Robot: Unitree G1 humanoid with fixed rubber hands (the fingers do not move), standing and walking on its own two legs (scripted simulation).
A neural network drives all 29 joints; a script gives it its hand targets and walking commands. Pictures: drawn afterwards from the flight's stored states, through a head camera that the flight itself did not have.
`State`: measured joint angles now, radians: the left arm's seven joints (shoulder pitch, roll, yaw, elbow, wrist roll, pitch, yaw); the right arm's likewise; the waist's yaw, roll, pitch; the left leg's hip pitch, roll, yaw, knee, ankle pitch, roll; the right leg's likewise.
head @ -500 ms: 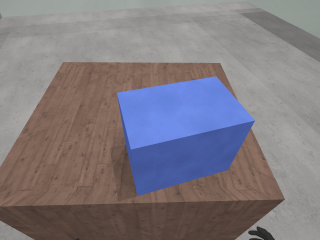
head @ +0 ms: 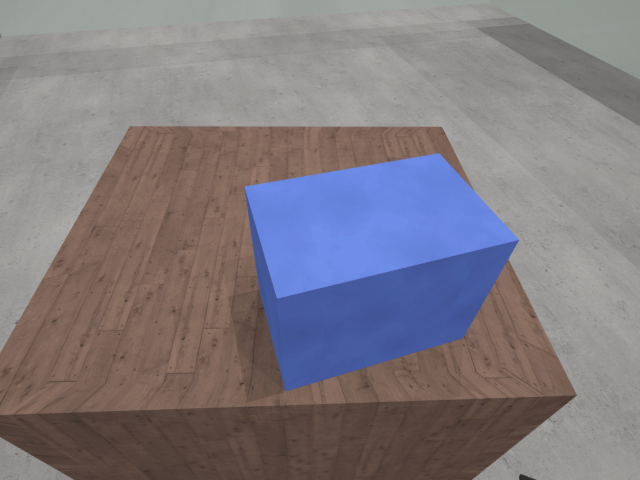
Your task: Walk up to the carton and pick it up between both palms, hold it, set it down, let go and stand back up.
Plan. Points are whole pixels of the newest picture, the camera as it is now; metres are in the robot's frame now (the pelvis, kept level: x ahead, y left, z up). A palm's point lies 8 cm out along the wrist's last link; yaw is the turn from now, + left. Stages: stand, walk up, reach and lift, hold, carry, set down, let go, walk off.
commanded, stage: stand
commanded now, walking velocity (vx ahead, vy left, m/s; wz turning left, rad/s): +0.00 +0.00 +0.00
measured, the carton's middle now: (364, 269) +0.42 -0.04 +0.02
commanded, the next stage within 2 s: none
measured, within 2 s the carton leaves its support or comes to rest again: neither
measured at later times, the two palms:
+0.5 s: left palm out of the picture +0.05 +0.25 -0.12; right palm out of the picture +0.08 -0.27 -0.10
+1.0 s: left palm out of the picture +0.03 +0.24 -0.12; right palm out of the picture +0.06 -0.27 -0.11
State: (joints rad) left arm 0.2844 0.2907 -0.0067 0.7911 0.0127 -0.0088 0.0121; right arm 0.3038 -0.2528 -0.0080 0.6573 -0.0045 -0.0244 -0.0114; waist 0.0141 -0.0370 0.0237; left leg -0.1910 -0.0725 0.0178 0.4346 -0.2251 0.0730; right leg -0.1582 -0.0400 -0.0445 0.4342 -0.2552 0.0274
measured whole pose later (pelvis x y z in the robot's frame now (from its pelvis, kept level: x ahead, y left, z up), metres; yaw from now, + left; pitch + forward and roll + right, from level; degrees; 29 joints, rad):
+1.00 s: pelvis +0.00 -0.02 +0.00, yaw -1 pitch -1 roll +0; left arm 0.33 0.28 -0.02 0.87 0.00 -0.01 0.02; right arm 0.31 -0.25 0.00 0.81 0.00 -0.02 -0.02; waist 0.01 -0.02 0.02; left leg -0.18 -0.05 0.02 0.42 -0.21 0.05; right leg -0.15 -0.01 -0.04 0.42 -0.24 0.00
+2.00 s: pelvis +0.00 -0.02 +0.00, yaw -1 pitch -1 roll +0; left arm 0.35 0.23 -0.02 0.98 0.00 -0.01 0.04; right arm 0.32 -0.21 0.01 0.96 0.01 -0.02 -0.04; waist 0.01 -0.01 0.02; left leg -0.17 -0.04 0.03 0.39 -0.20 0.04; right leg -0.15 0.00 -0.03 0.39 -0.23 0.00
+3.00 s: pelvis +0.00 -0.03 +0.00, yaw -1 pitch -1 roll +0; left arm 0.34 0.21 -0.01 1.05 0.00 -0.01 0.05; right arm 0.34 -0.19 0.02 1.02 0.00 -0.02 -0.05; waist 0.01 -0.02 0.04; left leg -0.16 -0.03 0.03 0.40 -0.21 0.03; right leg -0.14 0.01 -0.03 0.39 -0.23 -0.01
